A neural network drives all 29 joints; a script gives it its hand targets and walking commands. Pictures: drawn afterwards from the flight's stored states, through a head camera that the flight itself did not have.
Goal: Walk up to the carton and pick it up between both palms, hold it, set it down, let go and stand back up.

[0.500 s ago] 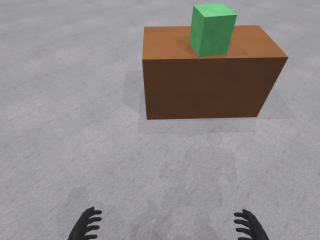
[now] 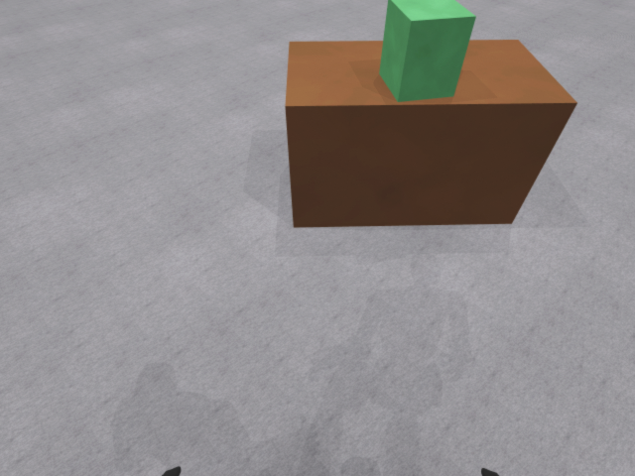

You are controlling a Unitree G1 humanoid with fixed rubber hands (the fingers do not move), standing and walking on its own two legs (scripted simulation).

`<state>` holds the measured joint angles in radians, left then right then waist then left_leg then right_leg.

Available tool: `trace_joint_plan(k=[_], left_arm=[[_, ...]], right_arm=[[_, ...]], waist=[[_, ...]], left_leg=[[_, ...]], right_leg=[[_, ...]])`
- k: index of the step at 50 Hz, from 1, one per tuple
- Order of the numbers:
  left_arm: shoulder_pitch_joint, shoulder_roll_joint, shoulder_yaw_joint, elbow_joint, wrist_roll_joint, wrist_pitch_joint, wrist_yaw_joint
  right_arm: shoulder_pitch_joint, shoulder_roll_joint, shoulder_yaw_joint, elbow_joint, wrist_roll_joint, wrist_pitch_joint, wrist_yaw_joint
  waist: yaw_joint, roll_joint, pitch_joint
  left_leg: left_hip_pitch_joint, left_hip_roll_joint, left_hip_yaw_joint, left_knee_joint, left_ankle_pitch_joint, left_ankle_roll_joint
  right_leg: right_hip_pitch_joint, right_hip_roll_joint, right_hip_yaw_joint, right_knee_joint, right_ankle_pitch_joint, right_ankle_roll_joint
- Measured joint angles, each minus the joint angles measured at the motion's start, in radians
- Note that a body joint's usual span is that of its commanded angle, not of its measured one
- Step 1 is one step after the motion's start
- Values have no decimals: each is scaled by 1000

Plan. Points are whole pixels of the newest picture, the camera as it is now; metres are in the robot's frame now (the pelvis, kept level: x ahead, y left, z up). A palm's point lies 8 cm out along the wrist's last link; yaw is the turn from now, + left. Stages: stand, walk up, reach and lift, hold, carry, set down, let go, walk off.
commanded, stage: stand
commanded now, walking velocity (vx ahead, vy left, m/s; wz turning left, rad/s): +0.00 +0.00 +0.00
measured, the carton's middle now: (421, 48) +1.38 -0.29 -0.05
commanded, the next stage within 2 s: none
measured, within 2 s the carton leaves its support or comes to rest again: neither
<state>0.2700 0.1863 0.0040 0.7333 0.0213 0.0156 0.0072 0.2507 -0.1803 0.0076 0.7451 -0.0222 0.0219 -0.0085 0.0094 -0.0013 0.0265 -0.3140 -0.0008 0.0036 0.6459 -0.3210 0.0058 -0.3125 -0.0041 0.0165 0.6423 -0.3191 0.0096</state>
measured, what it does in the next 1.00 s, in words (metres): stands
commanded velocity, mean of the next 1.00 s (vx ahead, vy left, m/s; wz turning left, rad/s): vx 0.00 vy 0.00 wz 0.00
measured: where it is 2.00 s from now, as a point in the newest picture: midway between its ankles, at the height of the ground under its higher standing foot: outside the picture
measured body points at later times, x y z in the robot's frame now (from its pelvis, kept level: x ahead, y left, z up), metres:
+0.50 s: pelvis -0.02 +0.00 +0.01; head +0.00 +0.00 +0.46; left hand +0.05 +0.23 -0.14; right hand +0.06 -0.22 -0.13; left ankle +0.01 +0.12 -0.72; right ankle +0.01 -0.13 -0.72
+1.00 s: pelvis +0.00 +0.00 +0.01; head +0.02 +0.01 +0.46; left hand +0.04 +0.22 -0.14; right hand +0.02 -0.23 -0.14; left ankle +0.01 +0.12 -0.72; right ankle +0.01 -0.13 -0.72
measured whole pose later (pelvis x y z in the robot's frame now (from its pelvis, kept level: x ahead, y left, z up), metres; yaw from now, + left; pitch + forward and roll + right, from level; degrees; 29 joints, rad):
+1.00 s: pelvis +0.00 +0.00 +0.01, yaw +0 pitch +0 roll +0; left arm 0.27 0.14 0.04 1.00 0.01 0.00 0.03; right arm 0.30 -0.15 -0.03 1.00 -0.02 -0.01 -0.02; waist 0.00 -0.02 0.03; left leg -0.24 -0.01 0.00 0.49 -0.24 0.01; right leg -0.25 -0.01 0.04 0.50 -0.25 0.01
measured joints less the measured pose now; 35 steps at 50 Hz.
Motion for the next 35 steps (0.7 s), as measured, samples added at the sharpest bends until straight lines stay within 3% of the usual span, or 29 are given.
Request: trace_joint_plan(k=[35], left_arm=[[6, -33, 33, 167, 0, -14, 5]], right_arm=[[45, 26, -34, 164, 2, -24, -6]], waist=[[-11, -10, -6]], left_leg=[[17, 0, 1, -102, 67, -2]], right_leg=[[12, 4, 15, -97, 68, 1]])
